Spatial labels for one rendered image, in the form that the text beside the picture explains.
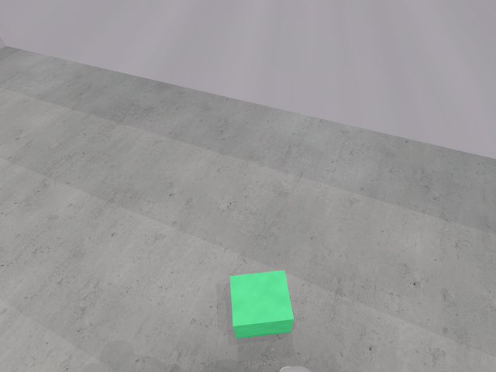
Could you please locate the carton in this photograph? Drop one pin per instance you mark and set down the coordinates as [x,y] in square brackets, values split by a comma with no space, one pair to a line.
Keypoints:
[261,304]

